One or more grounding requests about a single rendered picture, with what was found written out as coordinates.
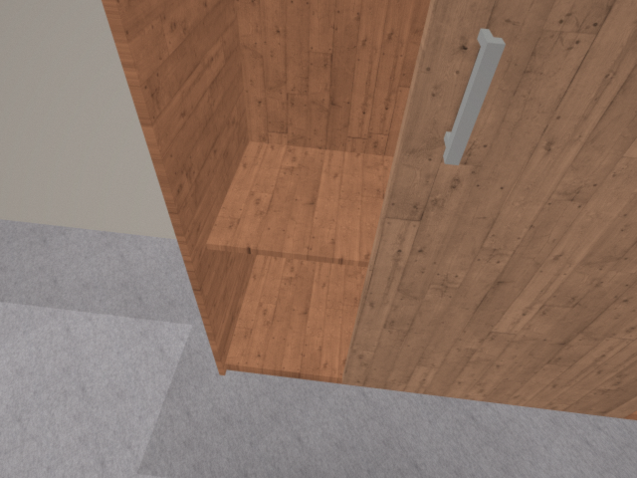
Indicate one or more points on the handle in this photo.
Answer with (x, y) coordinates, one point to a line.
(480, 80)

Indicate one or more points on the wardrobe door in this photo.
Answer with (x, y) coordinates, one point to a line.
(512, 277)

